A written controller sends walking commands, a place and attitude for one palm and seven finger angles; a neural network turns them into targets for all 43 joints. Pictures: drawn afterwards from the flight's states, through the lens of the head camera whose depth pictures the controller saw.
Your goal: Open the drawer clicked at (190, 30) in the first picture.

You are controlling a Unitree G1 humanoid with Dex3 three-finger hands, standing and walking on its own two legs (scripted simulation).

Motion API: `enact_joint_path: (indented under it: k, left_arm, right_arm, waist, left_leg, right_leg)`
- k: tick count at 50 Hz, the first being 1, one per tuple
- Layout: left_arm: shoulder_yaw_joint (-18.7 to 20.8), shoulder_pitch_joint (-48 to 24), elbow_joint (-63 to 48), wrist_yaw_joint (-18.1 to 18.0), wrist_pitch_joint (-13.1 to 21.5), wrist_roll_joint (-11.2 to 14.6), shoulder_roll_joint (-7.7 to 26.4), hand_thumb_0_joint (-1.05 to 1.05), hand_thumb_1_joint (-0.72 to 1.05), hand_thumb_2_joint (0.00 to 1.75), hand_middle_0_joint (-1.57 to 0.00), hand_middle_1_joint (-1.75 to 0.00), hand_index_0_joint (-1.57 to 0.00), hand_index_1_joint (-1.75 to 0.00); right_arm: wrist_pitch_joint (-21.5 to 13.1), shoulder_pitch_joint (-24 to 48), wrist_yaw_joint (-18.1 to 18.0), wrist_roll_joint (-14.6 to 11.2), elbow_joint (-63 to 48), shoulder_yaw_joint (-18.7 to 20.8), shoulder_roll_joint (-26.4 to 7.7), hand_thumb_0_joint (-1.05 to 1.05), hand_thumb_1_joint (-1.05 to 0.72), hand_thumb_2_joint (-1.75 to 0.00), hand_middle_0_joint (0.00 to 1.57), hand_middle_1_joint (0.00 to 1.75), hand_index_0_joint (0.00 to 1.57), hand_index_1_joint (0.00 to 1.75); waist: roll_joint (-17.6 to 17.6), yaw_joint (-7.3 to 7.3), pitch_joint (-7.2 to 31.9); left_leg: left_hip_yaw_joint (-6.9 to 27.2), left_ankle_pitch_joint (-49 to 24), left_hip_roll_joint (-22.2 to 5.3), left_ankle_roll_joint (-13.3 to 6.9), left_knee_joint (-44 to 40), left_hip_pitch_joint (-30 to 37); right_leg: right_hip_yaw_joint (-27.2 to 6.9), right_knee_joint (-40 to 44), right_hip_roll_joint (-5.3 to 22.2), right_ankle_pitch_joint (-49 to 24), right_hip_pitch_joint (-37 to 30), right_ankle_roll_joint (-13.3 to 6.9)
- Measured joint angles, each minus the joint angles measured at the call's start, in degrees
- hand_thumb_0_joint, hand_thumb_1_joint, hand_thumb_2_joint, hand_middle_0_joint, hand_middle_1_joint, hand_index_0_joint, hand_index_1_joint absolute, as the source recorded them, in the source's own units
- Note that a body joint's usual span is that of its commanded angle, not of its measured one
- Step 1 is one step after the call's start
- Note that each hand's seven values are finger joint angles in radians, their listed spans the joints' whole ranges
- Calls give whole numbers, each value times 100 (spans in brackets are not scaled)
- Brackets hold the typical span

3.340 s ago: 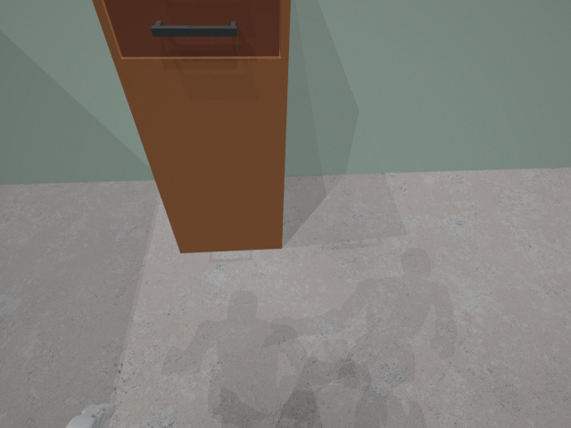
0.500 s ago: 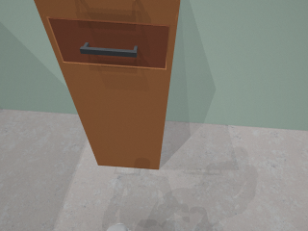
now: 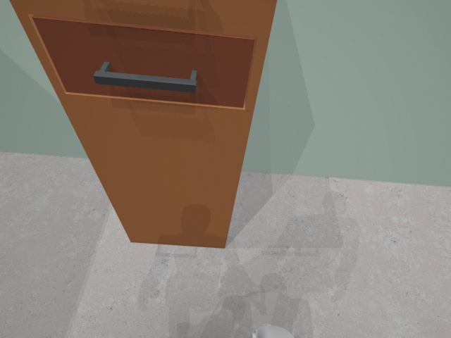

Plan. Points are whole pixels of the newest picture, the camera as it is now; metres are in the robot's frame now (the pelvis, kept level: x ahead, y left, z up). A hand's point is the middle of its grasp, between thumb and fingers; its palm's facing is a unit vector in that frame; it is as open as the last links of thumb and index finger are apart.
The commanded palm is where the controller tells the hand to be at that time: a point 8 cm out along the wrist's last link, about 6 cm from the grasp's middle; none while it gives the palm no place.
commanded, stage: come to a stop and stand still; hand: left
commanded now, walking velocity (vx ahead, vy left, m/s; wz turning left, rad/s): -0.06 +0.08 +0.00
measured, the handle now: (148, 76) +0.54 +0.19 +0.15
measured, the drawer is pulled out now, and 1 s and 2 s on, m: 0.00 0.00 0.00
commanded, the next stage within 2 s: none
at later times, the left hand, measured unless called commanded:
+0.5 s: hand out of the picture +0.00 +0.13 -0.15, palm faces +0.11 -0.95 -0.28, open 7.3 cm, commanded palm none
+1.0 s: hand out of the picture -0.05 +0.19 -0.19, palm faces +0.06 -0.99 -0.13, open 7.4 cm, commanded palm none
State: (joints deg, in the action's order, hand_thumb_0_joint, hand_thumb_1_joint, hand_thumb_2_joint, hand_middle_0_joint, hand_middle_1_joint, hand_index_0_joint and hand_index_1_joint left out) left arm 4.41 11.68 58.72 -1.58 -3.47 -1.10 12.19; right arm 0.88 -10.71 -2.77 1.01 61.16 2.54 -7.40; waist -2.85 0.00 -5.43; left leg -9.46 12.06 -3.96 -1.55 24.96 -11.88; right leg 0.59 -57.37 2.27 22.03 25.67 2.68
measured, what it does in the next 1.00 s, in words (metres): steps on the spot: right foot, then left foot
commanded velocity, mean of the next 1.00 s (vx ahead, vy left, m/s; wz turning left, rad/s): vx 0.05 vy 0.05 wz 0.00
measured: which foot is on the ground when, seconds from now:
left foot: down 0.00-0.14, up 0.16-0.72, down 0.74-1.00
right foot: up 0.00-0.12, down 0.14-0.72, up 0.74-1.00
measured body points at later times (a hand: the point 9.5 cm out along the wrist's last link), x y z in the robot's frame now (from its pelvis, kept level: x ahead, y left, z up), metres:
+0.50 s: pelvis -0.04 -0.06 +0.00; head -0.03 -0.10 +0.45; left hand -0.01 +0.18 -0.13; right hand -0.01 -0.31 -0.17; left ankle -0.08 +0.11 -0.66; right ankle +0.00 -0.15 -0.74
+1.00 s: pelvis -0.04 +0.02 +0.00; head -0.03 +0.05 +0.45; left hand -0.05 +0.24 -0.17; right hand -0.07 -0.18 -0.14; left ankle -0.09 +0.11 -0.74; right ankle -0.03 -0.13 -0.70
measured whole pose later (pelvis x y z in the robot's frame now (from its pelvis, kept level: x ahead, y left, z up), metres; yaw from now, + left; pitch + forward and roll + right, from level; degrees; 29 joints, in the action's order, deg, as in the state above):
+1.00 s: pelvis -0.04 +0.02 +0.00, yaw +1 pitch +0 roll +0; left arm 2.8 17.2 64.3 -0.2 -1.5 -0.9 10.9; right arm -1.3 -20.8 -2.9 0.8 64.6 -0.7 -3.2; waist -4.3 -0.3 -0.4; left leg -3.5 13.8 0.8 -2.3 17.3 -3.8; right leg 0.3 -46.6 2.5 16.7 22.6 2.5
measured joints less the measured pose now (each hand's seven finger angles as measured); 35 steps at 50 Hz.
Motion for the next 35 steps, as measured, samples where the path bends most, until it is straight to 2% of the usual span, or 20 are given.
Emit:
enact_joint_path:
  k: [4, 7, 8, 10, 12, 15, 18, 23, 28, 33, 35]
  left_arm:
    - [-26, -170, -107, 3, 35, 14, -16, 0, 91, 90, -20, -30, -20, -30]
    - [-76, -186, -187, 13, 190, 8, -46, 0, 91, 90, -20, -30, -20, -30]
    - [-90, -208, -162, -5, 256, -14, -106, 0, 91, 90, -20, -30, -20, -30]
    - [-179, -228, -161, 3, 294, -24, -247, 0, 91, 90, -20, -30, -20, -30]
    - [-227, -197, -183, 8, 325, -18, -349, 0, 90, 90, -20, -30, -20, -30]
    - [-251, -138, -208, -9, 339, 8, -448, 0, 90, 90, -20, -30, -20, -30]
    - [-219, -69, -242, -35, 359, 27, -449, 0, 91, 90, -20, -30, -20, -30]
    - [-196, 147, -228, -27, 363, 11, -403, 0, 91, 90, -20, -30, -20, -30]
    - [-165, 441, -93, 13, 309, -39, -330, 0, 90, 90, -20, -30, -20, -30]
    - [-133, 689, 121, 61, 252, -91, -205, 0, 90, 90, -20, -30, -20, -30]
    - [-122, 763, 222, 68, 222, -71, -149, 0, 90, 90, -20, -30, -20, -30]
  right_arm:
    - [38, -33, 67, 41, -22, 85, -74, 0, -91, -90, 20, 30, 20, 30]
    - [69, -134, 141, 15, -36, 125, -154, 0, -91, -90, 20, 30, 20, 30]
    - [100, -134, 162, -8, -25, 141, -213, 0, -91, -90, 20, 30, 20, 30]
    - [215, -157, 172, -27, -49, 184, -330, 1, -91, -90, 20, 30, 20, 30]
    - [311, -186, 179, -17, -43, 203, -394, 1, -91, -90, 20, 30, 20, 30]
    - [362, -215, 243, 2, -31, 226, -456, 1, -91, -90, 20, 29, 19, 30]
    - [393, -270, 309, 26, -44, 242, -503, 1, -91, -90, 20, 29, 19, 30]
    - [440, -313, 362, 65, -67, 254, -609, 1, -91, -90, 20, 29, 19, 30]
    - [404, -306, 374, 62, -122, 232, -692, 1, -91, -90, 20, 29, 19, 30]
    - [257, -301, 353, 10, -186, 152, -619, 1, -91, -90, 19, 29, 19, 30]
    - [127, -345, 320, -11, -204, 92, -546, 1, -91, -90, 19, 29, 19, 30]
  waist:
    - [177, -93, -19]
    - [272, -114, 63]
    - [383, -113, 64]
    - [592, -173, 58]
    - [634, -172, 116]
    - [614, -128, 179]
    - [571, -65, 243]
    - [489, 68, 320]
    - [386, 189, 381]
    - [219, 304, 467]
    - [177, 307, 521]
  left_leg:
    - [-23, 67, -103, 148, 211, -106]
    - [-50, 226, -124, 306, 605, -305]
    - [43, 538, -145, 341, 878, -425]
    - [450, 1340, 8, 330, 1578, -681]
    - [674, 1578, 219, 341, 2404, -937]
    - [830, 1186, 367, 408, 3385, -1199]
    - [955, 721, 383, 485, 3776, -1299]
    - [1078, 395, 291, 544, 3599, -1220]
    - [993, 539, 181, 503, 3013, -1006]
    - [760, 946, 198, 366, 1621, -437]
    - [666, 742, 228, 304, 755, -42]
  right_leg:
    - [126, 1051, 60, 94, -463, -61]
    - [206, 2386, 131, -588, -1056, -112]
    - [232, 2406, 86, -475, -1060, -182]
    - [312, 2309, 42, -401, -1050, -330]
    - [335, 2424, 91, -494, -1094, -408]
    - [343, 2717, 137, -712, -1189, -453]
    - [390, 2958, 158, -890, -1234, -474]
    - [458, 3212, 188, -1112, -1230, -479]
    - [474, 3354, 241, -1277, -1164, -411]
    - [426, 3531, 271, -1455, -1106, -290]
    - [419, 3462, 246, -1450, -1040, -212]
